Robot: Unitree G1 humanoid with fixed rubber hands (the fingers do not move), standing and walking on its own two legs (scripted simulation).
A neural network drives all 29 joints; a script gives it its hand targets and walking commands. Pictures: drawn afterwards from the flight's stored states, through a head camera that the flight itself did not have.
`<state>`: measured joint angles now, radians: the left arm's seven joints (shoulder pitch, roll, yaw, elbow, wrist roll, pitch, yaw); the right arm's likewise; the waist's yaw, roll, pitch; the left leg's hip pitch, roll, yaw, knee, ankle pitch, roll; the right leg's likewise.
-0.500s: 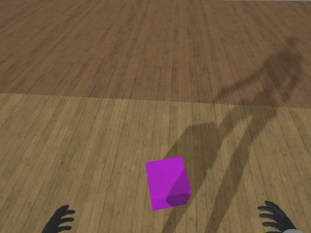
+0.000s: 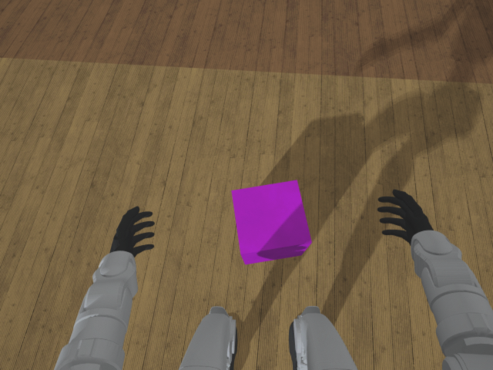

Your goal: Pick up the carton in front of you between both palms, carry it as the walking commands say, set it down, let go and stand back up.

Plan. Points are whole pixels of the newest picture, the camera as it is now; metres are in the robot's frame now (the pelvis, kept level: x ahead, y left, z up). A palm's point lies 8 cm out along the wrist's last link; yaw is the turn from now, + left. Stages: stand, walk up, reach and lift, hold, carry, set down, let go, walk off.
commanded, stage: reach and lift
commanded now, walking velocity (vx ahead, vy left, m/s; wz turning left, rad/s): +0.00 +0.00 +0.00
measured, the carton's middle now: (269, 225) +0.47 -0.01 -0.58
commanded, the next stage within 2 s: none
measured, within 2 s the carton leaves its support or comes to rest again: neither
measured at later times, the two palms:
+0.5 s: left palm (179, 185) +0.45 +0.18 -0.15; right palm (364, 155) +0.51 -0.20 -0.14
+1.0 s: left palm (198, 217) +0.44 +0.19 -0.37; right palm (336, 200) +0.49 -0.20 -0.37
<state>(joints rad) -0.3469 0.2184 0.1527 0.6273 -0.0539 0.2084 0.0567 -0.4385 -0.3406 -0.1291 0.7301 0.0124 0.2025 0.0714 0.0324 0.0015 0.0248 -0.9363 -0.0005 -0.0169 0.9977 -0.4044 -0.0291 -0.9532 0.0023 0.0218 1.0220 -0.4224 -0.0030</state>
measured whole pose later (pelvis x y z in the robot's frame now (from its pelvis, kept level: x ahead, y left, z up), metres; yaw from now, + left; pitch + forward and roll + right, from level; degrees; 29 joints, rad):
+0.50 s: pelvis -0.06 -0.01 -0.05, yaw +1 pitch +41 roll +3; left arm -1.17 0.10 0.43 0.76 0.04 0.24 0.15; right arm -1.40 -0.43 -0.25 1.09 -0.10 0.22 0.11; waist 0.08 0.00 0.08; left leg -1.50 0.00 -0.02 1.07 -0.29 -0.05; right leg -1.54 0.02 0.04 1.12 -0.30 -0.01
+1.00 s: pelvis -0.06 +0.00 -0.21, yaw +3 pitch +52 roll +4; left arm -1.15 0.14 0.32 0.81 -0.07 0.09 0.17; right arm -1.32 -0.43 -0.16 1.04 0.04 0.09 0.01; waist 0.04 0.01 0.03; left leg -2.10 -0.06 -0.03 1.71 -0.52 -0.07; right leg -2.13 0.05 0.08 1.75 -0.53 0.02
